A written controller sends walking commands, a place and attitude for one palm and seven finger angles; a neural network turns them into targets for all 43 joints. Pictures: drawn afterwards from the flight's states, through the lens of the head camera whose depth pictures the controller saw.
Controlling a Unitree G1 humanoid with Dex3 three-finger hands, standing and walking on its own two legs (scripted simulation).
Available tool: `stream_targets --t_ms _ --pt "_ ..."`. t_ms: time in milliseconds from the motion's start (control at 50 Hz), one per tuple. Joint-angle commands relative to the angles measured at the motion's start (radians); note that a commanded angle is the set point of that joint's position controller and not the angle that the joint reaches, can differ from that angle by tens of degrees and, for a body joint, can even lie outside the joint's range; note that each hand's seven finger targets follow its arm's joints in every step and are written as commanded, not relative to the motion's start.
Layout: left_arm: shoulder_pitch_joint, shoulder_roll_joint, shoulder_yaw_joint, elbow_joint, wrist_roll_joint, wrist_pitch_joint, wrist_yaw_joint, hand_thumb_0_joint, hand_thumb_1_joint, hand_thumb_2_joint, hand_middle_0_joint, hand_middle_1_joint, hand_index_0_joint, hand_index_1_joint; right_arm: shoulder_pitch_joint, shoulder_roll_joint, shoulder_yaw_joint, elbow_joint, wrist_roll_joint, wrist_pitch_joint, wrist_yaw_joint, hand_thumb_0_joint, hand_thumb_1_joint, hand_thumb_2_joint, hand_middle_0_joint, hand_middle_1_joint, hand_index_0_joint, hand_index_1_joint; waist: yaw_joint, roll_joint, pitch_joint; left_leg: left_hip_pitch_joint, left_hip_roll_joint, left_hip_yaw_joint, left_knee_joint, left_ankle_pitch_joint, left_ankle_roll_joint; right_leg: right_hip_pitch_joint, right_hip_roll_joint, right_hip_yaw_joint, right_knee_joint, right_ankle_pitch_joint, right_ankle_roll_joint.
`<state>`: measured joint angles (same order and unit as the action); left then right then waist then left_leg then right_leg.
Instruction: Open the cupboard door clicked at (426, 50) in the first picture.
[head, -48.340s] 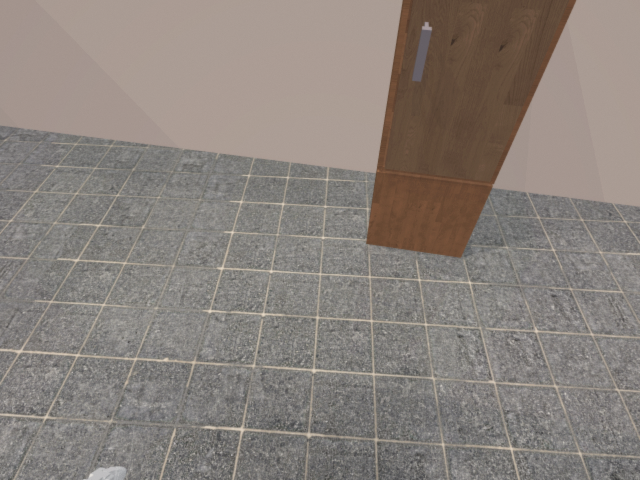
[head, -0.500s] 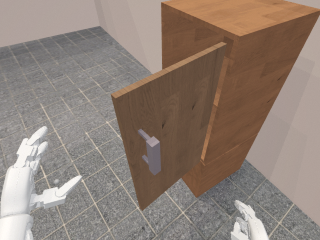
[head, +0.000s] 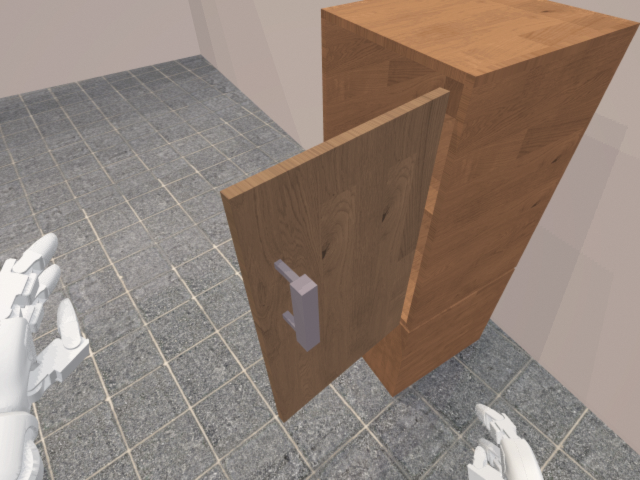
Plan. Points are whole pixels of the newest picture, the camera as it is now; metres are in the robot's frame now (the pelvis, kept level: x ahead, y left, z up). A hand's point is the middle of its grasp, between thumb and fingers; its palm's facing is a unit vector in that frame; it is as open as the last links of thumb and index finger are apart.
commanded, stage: draw the hand back to the body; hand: left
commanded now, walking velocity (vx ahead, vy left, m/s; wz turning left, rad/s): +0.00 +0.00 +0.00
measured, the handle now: (295, 305) +0.32 +0.08 +0.06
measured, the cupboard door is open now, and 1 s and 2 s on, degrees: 99 99 99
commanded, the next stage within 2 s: step back with the hand held close in 0.12 s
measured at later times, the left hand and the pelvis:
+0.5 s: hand (87, 353) +0.18 +0.26 +0.14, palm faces +0.36 -0.80 -0.49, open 7.4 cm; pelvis -0.03 +0.00 +0.00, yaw -1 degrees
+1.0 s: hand out of the picture +0.10 +0.28 +0.15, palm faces +0.48 -0.74 -0.47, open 7.4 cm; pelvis -0.10 +0.01 -0.03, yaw +1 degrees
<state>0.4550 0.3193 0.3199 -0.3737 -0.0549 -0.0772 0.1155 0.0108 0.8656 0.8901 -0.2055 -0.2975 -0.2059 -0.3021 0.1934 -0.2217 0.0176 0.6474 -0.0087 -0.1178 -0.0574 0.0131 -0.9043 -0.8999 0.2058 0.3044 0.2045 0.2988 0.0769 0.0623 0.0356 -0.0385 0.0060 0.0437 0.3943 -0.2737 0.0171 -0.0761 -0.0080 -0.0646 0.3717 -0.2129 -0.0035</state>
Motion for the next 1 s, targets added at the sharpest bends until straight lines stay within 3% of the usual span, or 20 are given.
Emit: stream_targets --t_ms 0,120,200,220,240,260,280,300,360,440,500,560,660,780,840,900,940,980 --pt "-0.09 0.197 0.129 -0.206 -0.002 -0.074 0.018 0.0 0.9 0.9 -0.2 -0.3 -0.2 -0.3 -0.127 -0.099 -0.039 -0.164 0.007 -0.057 -0.015 0.0 -0.9 -0.9 0.2 0.3 0.2 0.3 -0.004 -0.003 -0.07 -0.065 0.02 -0.036 -0.056 0.266 -0.006 0.046 0.003 0.039 -0.047 0.183 -0.017" --pt "-0.102 0.19 0.118 -0.22 0.003 -0.082 0.019 0.0 0.9 0.9 -0.2 -0.3 -0.2 -0.3 -0.128 -0.099 -0.039 -0.158 0.007 -0.071 -0.014 0.0 -0.9 -0.9 0.2 0.3 0.2 0.3 -0.006 0.027 -0.071 -0.057 0.017 -0.038 -0.06 0.247 -0.006 0.041 0.005 0.041 -0.055 0.158 -0.019" --pt "-0.094 0.194 0.125 -0.195 -0.002 -0.083 0.017 0.0 0.9 0.9 -0.2 -0.3 -0.2 -0.3 -0.131 -0.1 -0.041 -0.156 0.006 -0.072 -0.015 0.0 -0.9 -0.9 0.2 0.3 0.2 0.3 -0.005 -0.026 -0.065 -0.06 0.016 -0.034 -0.059 0.226 0.001 0.038 0.004 0.045 -0.067 0.146 -0.015" --pt "-0.176 0.221 0.135 -0.278 0.0 -0.094 0.02 0.0 0.9 0.9 -0.2 -0.3 -0.2 -0.3 -0.14 -0.1 -0.04 -0.16 0.008 -0.078 -0.015 0.0 -0.9 -0.9 0.2 0.3 0.2 0.3 -0.007 0.024 -0.095 -0.045 0.013 -0.035 -0.052 0.235 0.001 0.046 0.002 0.052 -0.065 0.159 -0.017" --pt "-0.321 0.374 0.294 -0.3 0.007 -0.142 0.031 0.0 0.9 0.9 -0.2 -0.3 -0.2 -0.3 -0.117 -0.096 -0.015 -0.2 0.023 -0.059 -0.015 0.0 -0.9 -0.9 0.2 0.3 0.2 0.3 -0.048 0.058 0.055 -0.152 0.025 -0.05 -0.046 0.121 0.01 -0.069 -0.042 0.135 -0.111 0.168 -0.018" --pt "-0.146 0.251 0.21 -0.183 0.0 -0.138 0.014 0.0 0.9 0.9 -0.2 -0.3 -0.2 -0.3 -0.105 -0.095 -0.032 -0.175 0.016 -0.043 -0.019 0.0 -0.9 -0.9 0.2 0.3 0.2 0.3 -0.055 -0.061 0.03 -0.147 0.03 -0.059 -0.017 0.106 0.013 -0.094 -0.059 0.137 -0.126 0.157 -0.014" --pt "-0.042 0.204 0.17 -0.148 0.004 -0.13 0.003 0.0 0.9 0.9 -0.2 -0.3 -0.2 -0.3 -0.106 -0.109 -0.041 -0.183 0.013 -0.028 -0.015 0.0 -0.9 -0.9 0.2 0.3 0.2 0.3 -0.055 -0.075 -0.004 -0.116 0.029 -0.049 0.0 0.122 0.017 -0.11 -0.064 0.145 -0.132 0.162 -0.013" --pt "-0.016 0.192 0.153 -0.166 0.006 -0.13 -0.002 0.0 0.9 0.9 -0.2 -0.3 -0.2 -0.3 -0.112 -0.115 -0.045 -0.19 0.01 -0.017 -0.012 0.0 -0.9 -0.9 0.2 0.3 0.2 0.3 -0.058 -0.081 -0.031 -0.113 0.03 -0.043 0.005 0.136 0.017 -0.106 -0.069 0.14 -0.125 0.179 -0.011" --pt "0.03 0.204 0.16 -0.212 0.008 -0.139 0.003 0.0 0.9 0.9 -0.2 -0.3 -0.2 -0.3 -0.109 -0.124 -0.053 -0.202 0.009 0.004 -0.015 0.0 -0.9 -0.9 0.2 0.3 0.2 0.3 -0.06 -0.021 -0.119 -0.129 0.045 -0.043 -0.002 0.211 0.009 -0.052 -0.074 0.117 -0.061 0.279 -0.01" --pt "0.066 0.264 0.217 -0.281 0.009 -0.143 0.021 0.0 0.9 0.9 -0.2 -0.3 -0.2 -0.3 -0.112 -0.121 -0.068 -0.223 0.016 0.027 -0.024 0.0 -0.9 -0.9 0.2 0.3 0.2 0.3 -0.058 -0.052 -0.2 -0.155 0.057 -0.052 0.016 0.303 0.007 -0.004 -0.074 0.101 0.011 0.397 -0.003" --pt "0.097 0.273 0.236 -0.309 0.008 -0.144 0.029 0.0 0.9 0.9 -0.2 -0.3 -0.2 -0.3 -0.109 -0.117 -0.074 -0.243 0.019 0.038 -0.027 0.0 -0.9 -0.9 0.2 0.3 0.2 0.3 -0.06 -0.055 -0.21 -0.179 0.066 -0.051 0.026 0.33 0.005 -0.013 -0.072 0.105 0.055 0.435 -0.002" --pt "0.117 0.271 0.24 -0.335 0.011 -0.145 0.037 0.0 0.9 0.9 -0.2 -0.3 -0.2 -0.3 -0.106 -0.118 -0.077 -0.253 0.019 0.042 -0.03 0.0 -0.9 -0.9 0.2 0.3 0.2 0.3 -0.058 -0.008 -0.213 -0.227 0.077 -0.066 0.023 0.334 0.005 0.0 -0.066 0.098 0.099 0.43 -0.003" --pt "0.129 0.252 0.232 -0.336 0.018 -0.151 0.045 0.0 0.9 0.9 -0.2 -0.3 -0.2 -0.3 -0.099 -0.122 -0.08 -0.258 0.02 0.036 -0.03 0.0 -0.9 -0.9 0.2 0.3 0.2 0.3 -0.064 -0.01 -0.162 -0.355 0.103 -0.088 -0.011 0.145 0.028 -0.016 -0.052 0.112 0.141 0.294 0.003" --pt "0.073 0.248 0.245 -0.349 0.045 -0.172 0.06 0.0 0.9 0.9 -0.2 -0.3 -0.2 -0.3 -0.077 -0.14 -0.078 -0.269 0.013 0.009 -0.033 0.0 -0.9 -0.9 0.2 0.3 0.2 0.3 -0.072 0.009 -0.07 -0.631 0.131 -0.15 -0.077 -0.326 0.074 0.015 -0.032 0.127 0.209 0.03 0.007" --pt "0.036 0.246 0.249 -0.377 0.059 -0.188 0.064 0.0 0.9 0.9 -0.2 -0.3 -0.2 -0.3 -0.065 -0.145 -0.078 -0.267 0.006 -0.008 -0.035 0.0 -0.9 -0.9 0.2 0.3 0.2 0.3 -0.073 0.057 -0.077 -0.69 0.149 -0.176 -0.091 -0.387 0.086 0.042 -0.015 0.114 0.275 0.025 0.01" --pt "0.007 0.233 0.246 -0.371 0.068 -0.195 0.065 0.0 0.9 0.9 -0.2 -0.3 -0.2 -0.3 -0.058 -0.141 -0.076 -0.264 0.006 -0.024 -0.033 0.0 -0.9 -0.9 0.2 0.3 0.2 0.3 -0.074 0.065 -0.067 -0.753 0.169 -0.187 -0.088 -0.438 0.097 0.066 0.001 0.115 0.337 0.022 0.013" --pt "0.001 0.244 0.257 -0.369 0.066 -0.203 0.064 0.0 0.9 0.9 -0.2 -0.3 -0.2 -0.3 -0.048 -0.138 -0.079 -0.258 0.007 -0.033 -0.03 0.0 -0.9 -0.9 0.2 0.3 0.2 0.3 -0.077 0.021 -0.071 -0.726 0.137 -0.174 -0.031 -0.413 0.087 0.028 -0.017 0.154 0.293 0.026 0.002" --pt "-0.005 0.248 0.251 -0.364 0.058 -0.209 0.061 0.0 0.9 0.9 -0.2 -0.3 -0.2 -0.3 -0.042 -0.129 -0.078 -0.25 0.009 -0.037 -0.025 0.0 -0.9 -0.9 0.2 0.3 0.2 0.3 -0.083 -0.071 -0.06 -0.638 0.076 -0.12 0.086 -0.392 0.061 -0.102 -0.072 0.245 0.159 -0.076 -0.021"
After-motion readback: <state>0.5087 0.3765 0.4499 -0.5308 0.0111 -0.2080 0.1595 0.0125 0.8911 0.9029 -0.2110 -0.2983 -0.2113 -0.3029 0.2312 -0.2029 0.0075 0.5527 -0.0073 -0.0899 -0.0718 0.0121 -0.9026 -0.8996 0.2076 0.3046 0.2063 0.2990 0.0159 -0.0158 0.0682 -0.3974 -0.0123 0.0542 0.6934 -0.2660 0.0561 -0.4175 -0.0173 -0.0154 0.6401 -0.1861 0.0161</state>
